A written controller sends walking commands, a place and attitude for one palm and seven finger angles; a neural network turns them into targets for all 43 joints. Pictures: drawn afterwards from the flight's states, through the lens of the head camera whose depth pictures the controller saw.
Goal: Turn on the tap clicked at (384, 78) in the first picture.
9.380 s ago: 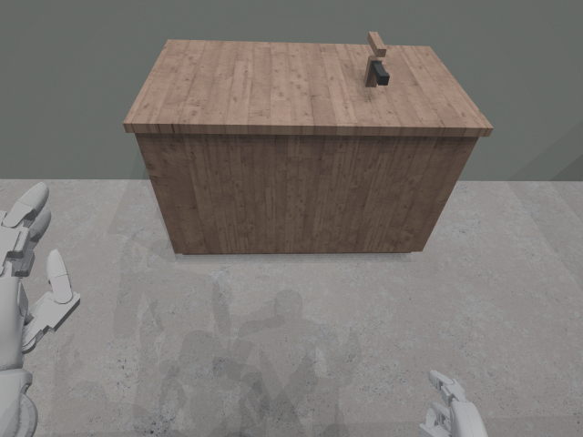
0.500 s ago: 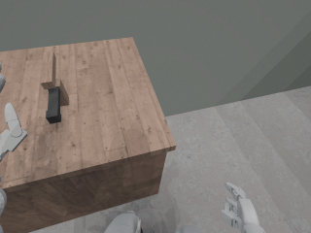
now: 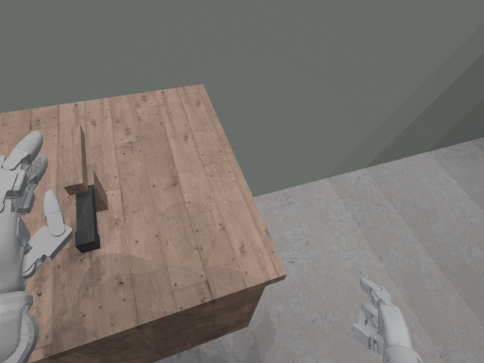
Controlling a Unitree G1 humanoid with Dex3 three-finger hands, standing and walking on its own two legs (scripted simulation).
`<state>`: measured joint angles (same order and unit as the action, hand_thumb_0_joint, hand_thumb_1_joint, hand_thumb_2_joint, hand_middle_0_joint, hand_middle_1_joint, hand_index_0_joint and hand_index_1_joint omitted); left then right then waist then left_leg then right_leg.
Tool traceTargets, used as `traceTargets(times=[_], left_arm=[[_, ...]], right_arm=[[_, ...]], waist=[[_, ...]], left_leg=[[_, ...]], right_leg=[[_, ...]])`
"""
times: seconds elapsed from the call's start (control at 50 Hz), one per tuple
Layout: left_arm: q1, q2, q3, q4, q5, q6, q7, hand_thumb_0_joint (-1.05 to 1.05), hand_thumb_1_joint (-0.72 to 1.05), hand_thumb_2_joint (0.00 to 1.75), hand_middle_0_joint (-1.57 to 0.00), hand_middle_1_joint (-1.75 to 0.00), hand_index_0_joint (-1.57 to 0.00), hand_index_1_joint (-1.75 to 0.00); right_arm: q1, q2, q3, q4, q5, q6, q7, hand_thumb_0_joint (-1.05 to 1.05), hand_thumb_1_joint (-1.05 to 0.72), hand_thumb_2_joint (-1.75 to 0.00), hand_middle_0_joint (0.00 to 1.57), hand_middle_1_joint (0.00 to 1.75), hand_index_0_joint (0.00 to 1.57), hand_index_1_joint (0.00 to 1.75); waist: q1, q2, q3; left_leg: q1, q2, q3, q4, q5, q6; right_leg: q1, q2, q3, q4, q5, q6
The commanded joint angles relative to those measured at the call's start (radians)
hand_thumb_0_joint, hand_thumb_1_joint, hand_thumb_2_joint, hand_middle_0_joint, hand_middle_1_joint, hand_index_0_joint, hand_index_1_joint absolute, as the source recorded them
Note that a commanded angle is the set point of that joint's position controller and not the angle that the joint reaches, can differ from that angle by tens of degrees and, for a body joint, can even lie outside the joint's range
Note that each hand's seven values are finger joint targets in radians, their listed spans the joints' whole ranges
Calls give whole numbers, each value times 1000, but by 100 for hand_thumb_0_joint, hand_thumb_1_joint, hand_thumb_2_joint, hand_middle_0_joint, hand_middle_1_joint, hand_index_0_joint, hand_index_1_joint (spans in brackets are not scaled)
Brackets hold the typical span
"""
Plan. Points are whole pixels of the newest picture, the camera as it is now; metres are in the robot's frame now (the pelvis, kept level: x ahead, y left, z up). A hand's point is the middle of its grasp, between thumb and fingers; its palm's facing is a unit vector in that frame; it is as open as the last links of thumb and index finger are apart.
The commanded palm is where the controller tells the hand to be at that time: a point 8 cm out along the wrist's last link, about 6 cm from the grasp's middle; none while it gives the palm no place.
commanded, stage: come to a stop and stand still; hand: left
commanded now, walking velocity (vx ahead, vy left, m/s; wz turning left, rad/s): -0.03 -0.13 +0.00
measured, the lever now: (87, 240) +0.28 +0.27 +0.02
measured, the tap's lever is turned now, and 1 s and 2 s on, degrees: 0 0 0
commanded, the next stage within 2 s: look again from close up in 0.70 s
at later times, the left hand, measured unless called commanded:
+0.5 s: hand (35, 279) +0.18 +0.23 +0.17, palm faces +0.45 -0.85 -0.28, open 7.5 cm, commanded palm +0.11 +0.27 +0.18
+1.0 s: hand out of the picture +0.21 +0.27 +0.18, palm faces +0.42 -0.80 -0.42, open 7.4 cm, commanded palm +0.12 +0.28 +0.18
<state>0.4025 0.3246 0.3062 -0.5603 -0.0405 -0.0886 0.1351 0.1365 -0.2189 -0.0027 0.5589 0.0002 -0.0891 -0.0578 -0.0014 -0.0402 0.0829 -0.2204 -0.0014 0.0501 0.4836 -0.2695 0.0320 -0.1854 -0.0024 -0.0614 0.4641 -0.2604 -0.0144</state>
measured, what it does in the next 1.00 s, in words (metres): stands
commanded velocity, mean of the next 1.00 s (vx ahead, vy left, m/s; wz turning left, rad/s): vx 0.00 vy -0.01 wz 0.00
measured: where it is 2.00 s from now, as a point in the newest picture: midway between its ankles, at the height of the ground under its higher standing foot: outside the picture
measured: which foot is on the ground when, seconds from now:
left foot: down 0.00-1.00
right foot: down 0.00-1.00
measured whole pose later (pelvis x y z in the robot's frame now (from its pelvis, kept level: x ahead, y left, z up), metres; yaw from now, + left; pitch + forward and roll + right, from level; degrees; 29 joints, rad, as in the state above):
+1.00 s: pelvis -0.04 +0.01 +0.00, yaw -1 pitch +1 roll -1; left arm 0.25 0.44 0.46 -0.40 -0.06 -0.22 0.09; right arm 0.20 -0.22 0.00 0.59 0.03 -0.12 0.01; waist 0.03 0.00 0.10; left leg -0.30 0.00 0.07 0.49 -0.21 0.05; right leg -0.25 0.00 -0.05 0.43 -0.20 0.01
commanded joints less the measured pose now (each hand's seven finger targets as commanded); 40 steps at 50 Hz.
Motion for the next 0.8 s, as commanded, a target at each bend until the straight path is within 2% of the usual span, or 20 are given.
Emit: traceTargets(times=[0.0, 0.02, 0.04, 0.08, 0.12, 0.16, 0.26, 0.3, 0.32, 0.36, 0.4, 0.42, 0.44, 0.5, 0.52, 0.58, 0.64, 0.7, 0.76, 0.78], left_arm=[[114, 260, 241, -339, -18, -122, 19, 0, 90, 90, -20, -30, -20, -30], [142, 239, 234, -326, -27, -124, 14, 0, 90, 90, -20, -30, -20, -30], [151, 245, 247, -312, -30, -126, 12, 0, 90, 90, -20, -30, -20, -30], [170, 211, 236, -250, -37, -116, 8, 0, 90, 90, -20, -30, -20, -30], [203, 168, 198, -173, -41, -94, 2, 0, 90, 90, -20, -30, -20, -30], [179, 157, 175, -149, -42, -77, 2, 0, 90, 90, -20, -30, -20, -30], [10, 152, 103, -175, -28, -51, 18, 0, 90, 90, -20, -30, -20, -30], [-98, 187, 108, -224, -19, -49, 31, 0, 90, 90, -20, -30, -20, -30], [-121, 171, 90, -203, -17, -49, 34, 0, 90, 90, -20, -30, -20, -30], [-155, 167, 83, -189, -11, -48, 43, 0, 90, 90, -20, -30, -20, -30], [-162, 198, 109, -192, -2, -49, 53, 0, 90, 90, -20, -30, -20, -30], [-152, 173, 95, -175, -1, -52, 54, 0, 90, 90, -20, -30, -20, -30], [-125, 172, 103, -156, 0, -52, 55, 0, 90, 90, -20, -30, -20, -30], [-12, 166, 121, -86, -6, -50, 47, 0, 90, 90, -20, -30, -20, -30], [3, 151, 112, -89, -8, -53, 43, 0, 90, 90, -20, -30, -20, -30], [38, 154, 121, -95, -13, -57, 35, 0, 90, 90, -20, -30, -20, -30], [15, 170, 123, -143, -14, -67, 34, 0, 90, 90, -20, -30, -20, -30], [-22, 208, 146, -200, -12, -79, 39, 0, 90, 90, -20, -30, -20, -30], [-20, 196, 142, -201, -9, -87, 42, 0, 90, 90, -20, -30, -20, -30], [-1020, 1052, 727, -359, 142, -208, 24, 0, 90, 90, -20, -30, -20, -30]], right_arm=[[-37, -89, -47, -151, -1, -51, 3, 0, -90, -90, 20, 30, 20, 30], [-32, -90, -41, -157, -5, -39, 5, 0, -90, -90, 20, 30, 20, 30], [-30, -89, -45, -161, 1, -36, 2, 0, -90, -90, 20, 30, 20, 30], [-19, -94, -42, -161, 5, -21, 1, 0, -90, -90, 20, 30, 20, 30], [-22, -105, -39, -155, 9, -9, -3, 0, -90, -90, 20, 30, 20, 30], [-24, -109, -38, -154, 15, 0, -9, 0, -90, -90, 20, 30, 20, 30], [-48, -106, -27, -146, 14, -4, -29, 0, -90, -90, 20, 30, 20, 30], [-64, -102, -26, -138, 18, -14, -39, 0, -90, -90, 20, 30, 20, 30], [-61, -99, -20, -136, 11, -17, -40, 0, -90, -90, 20, 30, 20, 30], [-57, -98, -21, -134, 14, -25, -38, 0, -90, -90, 20, 30, 20, 30], [-58, -102, -27, -128, 14, -26, -38, 0, -90, -90, 20, 30, 20, 30], [-52, -99, -23, -130, 9, -24, -35, 0, -90, -90, 20, 30, 20, 30], [-54, -95, -25, -135, 11, -25, -34, 0, -90, -90, 20, 30, 20, 30], [-44, -97, -30, -136, 12, -16, -25, 0, -90, -90, 20, 30, 20, 30], [-42, -100, -29, -140, 10, -12, -21, 0, -90, -90, 20, 30, 20, 30], [-44, -103, -33, -146, 15, -7, -18, 0, -90, -90, 20, 30, 20, 30], [-51, -111, -35, -148, 15, -15, -20, 0, -90, -90, 20, 30, 20, 30], [-58, -115, -35, -139, 13, -24, -25, 0, -90, -90, 20, 30, 20, 30], [-49, -114, -36, -138, 11, -37, -27, 0, -90, -90, 20, 30, 20, 30], [118, -134, -37, -112, -18, -85, -19, 0, -90, -90, 20, 30, 20, 30]], waist=[[23, 282, -311], [18, 274, -308], [14, 261, -316], [4, 202, -325], [-3, 110, -311], [-5, 90, -310], [1, 72, -248], [0, 72, -222], [2, 66, -190], [4, 91, -143], [3, 132, -116], [3, 127, -97], [6, 133, -88], [6, 85, -93], [5, 74, -100], [4, 51, -126], [1, 59, -132], [4, 109, -148], [9, 111, -171], [27, -102, 33]], left_leg=[[213, 167, -139, -37, 889, -86], [197, 159, -135, -43, 854, -89], [186, 160, -125, -27, 833, -89], [133, 142, -111, -24, 757, -84], [90, 135, -105, -47, 638, -66], [67, 130, -102, -60, 524, -46], [29, 116, -107, -107, 249, -20], [23, 107, -110, -113, 163, -16], [7, 101, -112, -120, 112, -11], [-19, 94, -120, -137, 26, -10], [-48, 90, -130, -154, -59, -8], [-73, 87, -136, -166, -103, -6], [-86, 85, -140, -170, -123, -6], [-94, 78, -134, -152, -121, -8], [-95, 76, -131, -143, -111, -8], [-69, 70, -117, -97, -56, -9], [-56, 71, -124, -105, -60, -8], [-63, 77, -140, -136, -50, -3], [-67, 80, -149, -154, -19, 3], [-183, 92, -82, 39, 107, 3]], right_leg=[[41, 0, -1, -52, 164, -31], [58, 1, -4, -86, 186, -27], [86, -11, 5, -111, 256, -24], [155, -25, 18, -121, 410, -21], [166, -31, 22, -122, 442, -9], [171, -49, 44, -121, 457, -2], [126, -66, 74, -142, 320, 10], [101, -74, 90, -153, 260, 8], [78, -73, 88, -171, 209, 9], [52, -73, 102, -198, 109, 3], [36, -74, 109, -217, 18, -2], [31, -68, 101, -224, -22, -2], [33, -67, 108, -228, -47, -4], [23, -71, 105, -242, -83, -5], [20, -71, 106, -239, -83, -6], [0, -84, 119, -242, -68, -8], [-15, -77, 108, -230, -80, -6], [27, -64, 89, -198, -28, -1], [84, -48, 80, -163, 56, 0], [-154, -116, 135, -264, 149, 107]])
